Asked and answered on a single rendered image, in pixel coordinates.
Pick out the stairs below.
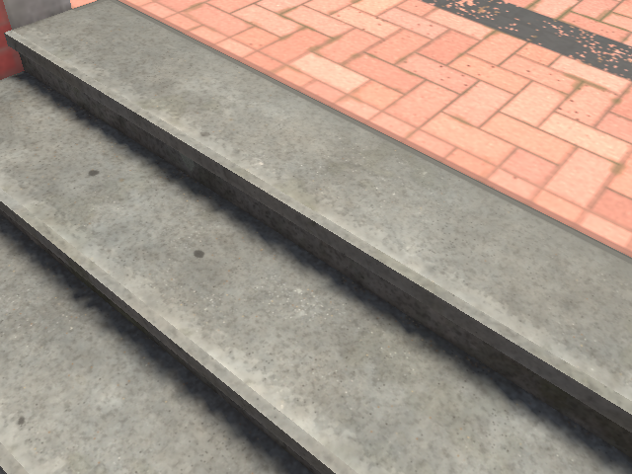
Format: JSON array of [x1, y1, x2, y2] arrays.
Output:
[[0, 53, 632, 474]]

